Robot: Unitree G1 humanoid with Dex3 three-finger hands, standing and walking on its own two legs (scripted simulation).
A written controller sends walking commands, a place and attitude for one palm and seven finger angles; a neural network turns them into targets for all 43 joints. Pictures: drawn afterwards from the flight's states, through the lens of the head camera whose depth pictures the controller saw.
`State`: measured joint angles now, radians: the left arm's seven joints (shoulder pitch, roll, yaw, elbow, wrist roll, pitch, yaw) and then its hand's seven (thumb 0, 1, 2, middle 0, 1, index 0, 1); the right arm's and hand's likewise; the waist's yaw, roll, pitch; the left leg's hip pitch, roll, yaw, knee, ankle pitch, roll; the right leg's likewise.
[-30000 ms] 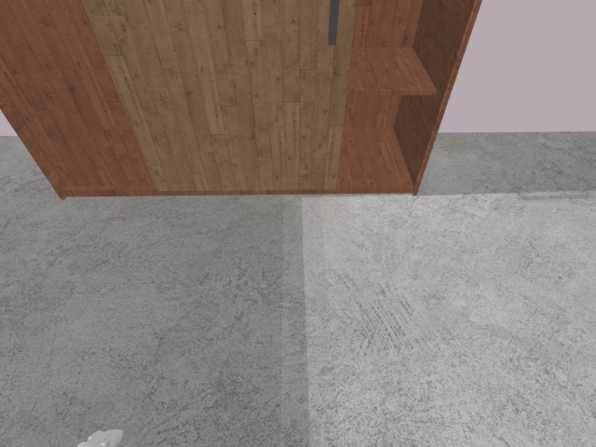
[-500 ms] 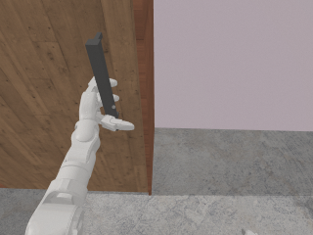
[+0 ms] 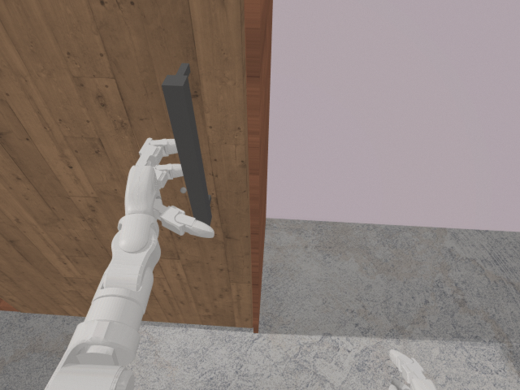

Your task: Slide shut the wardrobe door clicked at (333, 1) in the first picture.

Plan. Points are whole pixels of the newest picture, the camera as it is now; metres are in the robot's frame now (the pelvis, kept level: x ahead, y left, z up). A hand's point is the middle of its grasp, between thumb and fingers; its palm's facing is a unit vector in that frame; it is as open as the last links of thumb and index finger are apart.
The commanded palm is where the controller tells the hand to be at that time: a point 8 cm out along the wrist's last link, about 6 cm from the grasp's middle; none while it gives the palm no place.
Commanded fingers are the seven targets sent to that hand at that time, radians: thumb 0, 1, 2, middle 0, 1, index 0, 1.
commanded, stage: slip the hand off the handle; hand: left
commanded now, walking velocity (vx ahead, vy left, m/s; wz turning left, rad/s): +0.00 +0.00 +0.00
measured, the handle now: (195, 156) +0.44 +0.13 +0.14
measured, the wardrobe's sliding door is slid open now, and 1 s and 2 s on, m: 0.00 0.00 0.00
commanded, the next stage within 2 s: draw the hand back to the body in 1.12 s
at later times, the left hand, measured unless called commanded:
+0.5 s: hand (155, 202) +0.36 +0.18 +0.11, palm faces +0.09 -0.99 -0.08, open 14.7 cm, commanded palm +0.32 +0.23 +0.12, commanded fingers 0.00 -0.55 0.20 -0.25 -1.15 -0.25 -1.15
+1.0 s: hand (139, 259) +0.26 +0.18 +0.11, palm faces +0.13 -0.99 -0.11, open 14.7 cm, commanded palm +0.23 +0.23 +0.12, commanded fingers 0.00 -0.55 0.20 -0.25 -1.15 -0.25 -1.15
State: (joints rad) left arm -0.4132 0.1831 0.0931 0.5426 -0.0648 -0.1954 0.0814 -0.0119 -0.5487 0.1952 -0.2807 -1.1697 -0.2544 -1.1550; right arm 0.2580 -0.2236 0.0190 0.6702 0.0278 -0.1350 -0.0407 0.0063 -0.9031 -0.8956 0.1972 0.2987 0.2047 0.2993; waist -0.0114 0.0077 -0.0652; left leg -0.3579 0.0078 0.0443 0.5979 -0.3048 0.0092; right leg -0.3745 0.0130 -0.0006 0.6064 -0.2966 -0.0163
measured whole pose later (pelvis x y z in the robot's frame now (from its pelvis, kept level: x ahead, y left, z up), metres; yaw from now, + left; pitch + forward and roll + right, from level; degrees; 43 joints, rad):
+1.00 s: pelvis +0.00 -0.01 +0.00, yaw +2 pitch +0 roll +0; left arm 0.11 0.22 0.10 0.02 -0.17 -0.12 -0.07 -0.01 -0.55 0.19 -0.25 -1.15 -0.25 -1.15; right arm 0.20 -0.23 0.05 0.62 0.04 -0.18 -0.07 0.01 -0.90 -0.90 0.20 0.30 0.20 0.30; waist 0.05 0.04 -0.06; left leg -0.29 0.01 0.00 0.61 -0.32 0.00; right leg -0.29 0.01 -0.04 0.60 -0.32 -0.03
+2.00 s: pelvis +0.01 +0.00 +0.01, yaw +2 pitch -4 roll +0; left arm 0.36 0.31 0.20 -0.30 -0.09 -0.06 0.06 -0.01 -0.20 0.37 -0.24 -0.95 -0.24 -0.95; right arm 0.20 -0.21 0.05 0.64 0.01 -0.18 -0.07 0.01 -0.90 -0.90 0.20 0.30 0.21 0.30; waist 0.07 0.05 0.00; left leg -0.15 0.00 0.01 0.50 -0.28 0.01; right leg -0.14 0.01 -0.04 0.48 -0.27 -0.01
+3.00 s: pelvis +0.01 +0.00 +0.01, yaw +2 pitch -5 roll -1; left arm 0.43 0.35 0.34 -0.36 -0.08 -0.09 0.10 0.02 0.89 0.89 -0.21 -0.31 -0.21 -0.31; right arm 0.20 -0.22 0.02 0.65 0.00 -0.12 -0.07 0.01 -0.90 -0.90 0.20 0.30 0.20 0.30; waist 0.08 0.06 0.01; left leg -0.10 0.01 0.01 0.45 -0.26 0.01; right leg -0.08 0.02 -0.03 0.41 -0.24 -0.01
